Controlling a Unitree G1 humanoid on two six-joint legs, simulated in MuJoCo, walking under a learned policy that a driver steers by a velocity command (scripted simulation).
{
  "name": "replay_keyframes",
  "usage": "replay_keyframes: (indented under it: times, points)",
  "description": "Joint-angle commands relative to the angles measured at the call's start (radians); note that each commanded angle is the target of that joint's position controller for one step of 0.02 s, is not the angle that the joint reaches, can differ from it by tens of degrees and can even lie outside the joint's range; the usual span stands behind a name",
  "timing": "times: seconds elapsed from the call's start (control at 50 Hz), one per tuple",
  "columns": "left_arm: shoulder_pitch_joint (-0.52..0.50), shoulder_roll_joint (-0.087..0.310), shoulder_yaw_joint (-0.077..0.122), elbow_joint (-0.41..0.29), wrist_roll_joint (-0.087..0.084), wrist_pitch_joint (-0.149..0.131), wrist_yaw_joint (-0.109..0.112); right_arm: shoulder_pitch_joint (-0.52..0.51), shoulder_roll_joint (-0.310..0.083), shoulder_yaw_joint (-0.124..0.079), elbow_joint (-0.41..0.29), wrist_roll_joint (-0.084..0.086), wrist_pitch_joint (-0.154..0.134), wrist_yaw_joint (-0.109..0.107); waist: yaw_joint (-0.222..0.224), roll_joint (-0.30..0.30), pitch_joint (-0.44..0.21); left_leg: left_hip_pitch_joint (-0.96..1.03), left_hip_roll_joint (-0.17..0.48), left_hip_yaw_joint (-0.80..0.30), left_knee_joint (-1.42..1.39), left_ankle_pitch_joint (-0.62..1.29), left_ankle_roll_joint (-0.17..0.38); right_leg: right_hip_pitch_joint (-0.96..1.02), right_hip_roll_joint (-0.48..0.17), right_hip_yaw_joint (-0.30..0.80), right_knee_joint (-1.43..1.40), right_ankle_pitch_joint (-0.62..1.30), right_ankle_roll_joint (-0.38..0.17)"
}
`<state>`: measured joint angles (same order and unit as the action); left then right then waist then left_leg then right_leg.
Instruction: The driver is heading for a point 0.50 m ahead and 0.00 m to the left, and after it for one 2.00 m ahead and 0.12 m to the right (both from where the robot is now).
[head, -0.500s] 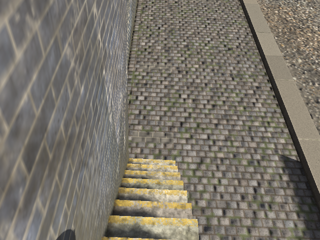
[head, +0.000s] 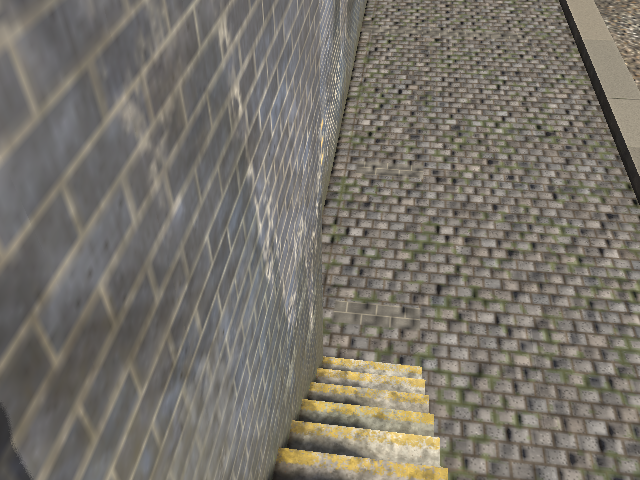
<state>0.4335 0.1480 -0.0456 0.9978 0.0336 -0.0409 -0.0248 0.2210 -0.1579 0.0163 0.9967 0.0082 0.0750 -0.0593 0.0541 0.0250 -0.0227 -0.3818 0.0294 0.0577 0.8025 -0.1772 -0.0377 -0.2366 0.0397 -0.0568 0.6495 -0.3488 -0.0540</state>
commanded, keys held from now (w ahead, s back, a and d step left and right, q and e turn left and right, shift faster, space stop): w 1.00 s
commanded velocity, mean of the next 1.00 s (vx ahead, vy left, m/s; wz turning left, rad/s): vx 0.41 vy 0.00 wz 0.00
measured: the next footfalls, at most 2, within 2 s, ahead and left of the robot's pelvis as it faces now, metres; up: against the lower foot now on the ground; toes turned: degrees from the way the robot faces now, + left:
left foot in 0.70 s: +0.30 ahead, +0.17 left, -0.20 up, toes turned -1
right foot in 1.16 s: +0.50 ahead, -0.15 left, -0.41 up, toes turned -1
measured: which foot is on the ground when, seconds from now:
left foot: down 0.00-0.22, up 0.24-0.68, down 0.70-1.00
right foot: down 0.00-0.70, up 0.72-1.00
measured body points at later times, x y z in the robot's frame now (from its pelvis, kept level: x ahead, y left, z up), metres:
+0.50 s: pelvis +0.11 +0.00 -0.02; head +0.08 +0.02 +0.43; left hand +0.04 +0.25 -0.17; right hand +0.22 -0.26 -0.14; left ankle +0.26 +0.15 -0.70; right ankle +0.01 -0.09 -0.72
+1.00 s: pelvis +0.32 +0.03 -0.27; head +0.30 +0.05 +0.18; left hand +0.42 +0.27 -0.40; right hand +0.28 -0.17 -0.41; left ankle +0.26 +0.17 -0.93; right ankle +0.47 -0.14 -0.92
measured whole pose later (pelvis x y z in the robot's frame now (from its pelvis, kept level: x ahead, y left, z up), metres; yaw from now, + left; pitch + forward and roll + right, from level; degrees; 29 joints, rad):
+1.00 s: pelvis +0.32 +0.03 -0.27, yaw -1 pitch +2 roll +4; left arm 0.27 0.28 -0.03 0.87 0.06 -0.05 -0.03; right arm 0.52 -0.11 0.03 0.94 -0.09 -0.13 0.04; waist -0.06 -0.11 -0.11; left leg -0.43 -0.03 0.03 1.05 -0.66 0.00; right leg -0.83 -0.11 0.12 1.02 0.29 0.07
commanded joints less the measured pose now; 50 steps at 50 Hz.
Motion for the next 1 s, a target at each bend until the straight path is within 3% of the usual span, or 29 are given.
replay_keyframes:
  times: [0.02,0.04,0.06,0.1,0.2,0.24,0.28,0.4,0.46,0.54,0.56,0.58,0.62,0.64,0.66,0.68,0.7,0.72,0.74,0.76,0.78,0.8,0.82,0.86,0.88,0.92,0.96,0.98,1.0]
  points:
    - [-0.011,0.122,0.025,-0.058,0.013,0.008,0.000,0.243,-0.149,-0.026,0.051,-0.015,-0.018,0.005,-0.053,-0.122,0.127,0.292,0.057,0.003,-0.206,-0.112,0.005,-0.210,-0.175,0.255,-0.206,0.121,-0.089]
    - [0.051,0.132,0.040,-0.044,0.017,0.026,0.003,0.265,-0.177,-0.032,0.053,-0.008,-0.035,0.009,-0.023,-0.043,0.144,0.245,0.092,-0.044,-0.252,-0.091,0.029,-0.170,-0.117,0.230,-0.134,-0.042,-0.088]
    - [0.045,0.082,0.031,-0.067,0.034,0.052,-0.001,0.165,-0.231,-0.046,0.025,0.021,-0.047,0.010,0.014,0.133,0.198,0.053,0.139,-0.211,-0.409,-0.448,0.097,-0.167,-0.023,0.113,-0.031,-0.243,-0.064]
    - [-0.012,0.093,0.046,-0.059,0.048,0.078,-0.006,0.150,-0.219,-0.061,0.008,0.036,-0.069,0.030,-0.016,0.174,0.213,-0.100,0.220,-0.453,-0.583,-0.790,0.208,-0.124,0.020,0.029,0.177,-0.249,-0.041]
    - [0.027,0.079,0.046,-0.033,0.016,0.083,-0.002,0.073,-0.188,-0.083,-0.024,0.035,-0.044,0.006,0.053,0.059,0.188,-0.312,0.087,-0.193,-0.453,-0.620,0.120,0.198,0.016,0.052,-0.139,-0.275,-0.094]
    - [0.075,0.146,0.069,-0.023,0.031,0.057,0.006,0.022,-0.152,-0.084,-0.045,0.029,-0.054,0.013,0.072,-0.136,0.155,-0.398,-0.029,-0.023,-0.086,-0.299,0.073,0.299,-0.175,0.375,-0.271,-0.289,-0.152]
    - [0.058,0.193,0.089,-0.057,0.023,0.040,0.018,0.006,-0.185,-0.092,-0.048,0.007,-0.066,0.022,0.049,-0.114,0.142,-0.495,0.026,-0.097,0.133,-0.178,0.051,0.319,-0.278,0.550,-0.334,-0.234,-0.195]
    - [0.069,0.184,0.085,-0.041,0.021,0.001,0.018,0.037,-0.163,-0.090,-0.001,-0.014,-0.059,0.014,-0.033,-0.065,0.125,-0.402,0.020,-0.093,0.351,0.007,0.071,0.123,-0.266,0.368,-0.172,0.343,-0.195]
    - [0.126,0.154,0.069,0.025,0.000,-0.051,0.037,-0.077,-0.110,-0.089,-0.050,-0.034,-0.093,0.016,0.009,-0.076,0.154,-0.532,0.010,-0.233,0.094,0.367,0.067,0.191,-0.229,0.325,-0.117,0.244,-0.168]
    - [-0.107,0.172,0.072,0.008,0.004,-0.053,0.030,-0.056,-0.104,-0.066,-0.034,-0.001,-0.091,0.046,-0.048,-0.104,0.114,0.140,0.019,-0.091,-0.177,0.752,0.042,-0.283,-0.138,0.164,-0.087,-0.061,-0.110]
    - [-0.118,0.177,0.032,-0.011,0.107,-0.104,0.004,0.162,-0.049,0.003,-0.083,-0.241,-0.088,0.174,-0.164,-0.207,0.234,0.271,0.054,-0.143,0.167,0.700,0.046,-0.654,-0.163,0.106,0.159,-0.164,-0.114]
    - [-0.199,0.230,0.063,-0.037,0.081,-0.122,0.007,0.272,-0.126,-0.035,-0.041,-0.235,-0.092,0.207,-0.176,-0.068,0.128,0.279,0.003,-0.084,0.177,0.519,0.043,-0.571,-0.138,0.045,0.231,-0.183,-0.107]
    - [-0.045,0.269,0.071,0.004,0.038,-0.122,0.040,0.078,-0.173,-0.033,-0.122,-0.137,-0.103,0.227,-0.022,-0.006,0.148,0.056,0.029,-0.073,-0.280,0.328,0.011,-0.225,-0.124,0.102,0.419,-0.331,-0.094]
    - [0.080,0.247,0.057,0.052,0.030,-0.104,0.055,-0.019,-0.154,-0.014,-0.159,-0.135,-0.105,0.224,0.041,-0.021,0.155,0.025,0.016,-0.029,-0.406,0.472,0.017,-0.119,-0.098,0.162,0.504,-0.320,-0.103]
    - [0.127,0.237,0.047,0.084,0.022,-0.079,0.055,0.052,-0.113,-0.009,-0.147,-0.138,-0.101,0.234,-0.022,-0.045,0.145,0.120,0.033,-0.047,-0.582,0.508,0.042,-0.116,-0.115,0.256,0.627,-0.359,-0.099]
    - [0.164,0.275,0.048,0.117,0.047,-0.063,0.014,0.253,-0.162,-0.039,-0.065,-0.146,-0.106,0.211,-0.081,0.091,0.107,0.313,0.041,-0.065,-0.711,0.645,0.080,-0.137,-0.052,0.226,0.912,-0.335,-0.045]
    - [0.212,0.236,0.047,0.149,0.063,-0.061,-0.053,0.574,-0.268,-0.086,0.028,-0.192,-0.116,0.189,-0.193,0.172,0.000,0.594,0.075,-0.064,-0.399,0.582,0.231,-0.378,0.099,0.225,1.430,-0.313,0.006]
    - [0.253,0.144,0.041,0.083,0.056,-0.063,-0.085,0.648,-0.311,-0.073,-0.027,-0.200,-0.121,0.201,-0.128,0.151,-0.301,0.968,0.204,-0.249,0.005,0.879,0.333,-0.690,0.192,0.272,1.550,-0.399,0.016]
    - [0.044,0.172,0.035,-0.059,-0.008,-0.083,-0.066,0.687,-0.309,-0.077,0.013,-0.198,-0.129,0.227,-0.178,0.114,-0.245,0.998,0.323,-0.461,-0.126,0.944,0.417,-0.943,0.186,0.227,1.622,-0.415,0.049]
    - [-0.171,0.175,0.007,-0.218,-0.031,-0.111,-0.044,0.469,-0.345,-0.081,-0.052,-0.139,-0.150,0.234,-0.143,0.158,-0.119,0.891,0.498,-0.735,-0.311,0.487,0.504,-1.208,0.036,0.183,1.622,-0.397,0.099]
    - [-0.254,0.186,-0.005,-0.230,-0.027,-0.100,0.008,0.313,-0.227,-0.060,-0.064,-0.100,-0.164,0.236,-0.117,-0.002,0.009,0.632,0.450,-0.674,-0.411,0.055,0.415,-1.284,-0.079,0.180,1.557,-0.266,0.090]
    - [-0.122,0.169,-0.020,-0.204,-0.017,-0.074,0.041,0.162,-0.038,-0.006,-0.103,-0.111,-0.200,0.201,-0.017,-0.064,0.050,0.313,0.404,-0.585,-0.334,-0.001,0.362,-1.144,-0.233,0.344,1.012,0.132,0.112]
    - [-0.074,0.156,-0.032,-0.173,-0.016,-0.044,0.032,0.059,0.020,0.014,-0.149,-0.123,-0.197,0.182,0.027,-0.040,0.180,-0.070,0.370,-0.505,-0.439,-0.029,0.373,-0.907,-0.253,0.289,0.826,0.197,0.134]
    - [0.037,0.192,0.038,-0.087,0.020,-0.020,-0.005,0.046,-0.136,-0.024,-0.172,-0.085,-0.220,0.166,0.043,0.073,0.142,-0.688,0.091,-0.146,-0.325,-0.309,0.247,-0.231,-0.115,0.111,0.753,0.381,0.138]
    - [0.013,0.147,0.036,-0.076,0.064,-0.036,-0.041,0.075,-0.219,-0.051,-0.177,-0.105,-0.233,0.154,0.045,0.099,0.139,-0.736,0.130,-0.162,-0.323,-0.217,0.265,-0.155,-0.096,0.080,0.930,0.418,0.126]
    - [-0.058,0.133,0.034,-0.122,0.075,-0.039,-0.039,0.202,-0.105,-0.022,-0.139,-0.102,-0.255,0.121,-0.045,0.067,0.091,-0.328,0.148,-0.249,-0.139,-0.212,0.230,-0.530,-0.162,0.237,0.640,0.534,0.102]
    - [-0.264,0.141,0.020,-0.222,0.020,-0.026,-0.006,0.470,-0.049,-0.012,-0.023,-0.119,-0.230,0.083,-0.159,-0.007,0.066,0.088,0.238,-0.450,-0.040,-0.239,0.266,-0.893,-0.200,0.268,0.385,0.528,0.125]
    - [-0.219,0.136,0.008,-0.184,0.019,-0.010,0.000,0.446,-0.032,-0.004,-0.056,-0.078,-0.205,0.066,-0.167,-0.027,0.047,0.081,0.181,-0.427,0.029,-0.307,0.230,-0.848,-0.215,0.253,0.118,0.815,0.141]
    - [-0.245,0.118,0.004,-0.179,0.017,-0.002,-0.003,0.414,-0.071,-0.012,-0.085,-0.080,-0.180,0.078,-0.157,-0.019,0.061,-0.102,0.146,-0.385,0.027,-0.397,0.213,-0.647,-0.199,0.198,0.092,0.879,0.138]
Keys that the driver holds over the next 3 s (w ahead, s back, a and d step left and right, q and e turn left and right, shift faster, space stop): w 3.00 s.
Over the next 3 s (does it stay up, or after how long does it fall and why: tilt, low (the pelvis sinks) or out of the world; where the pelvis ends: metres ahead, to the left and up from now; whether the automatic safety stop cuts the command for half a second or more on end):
stays up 1.13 -0.01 -1.02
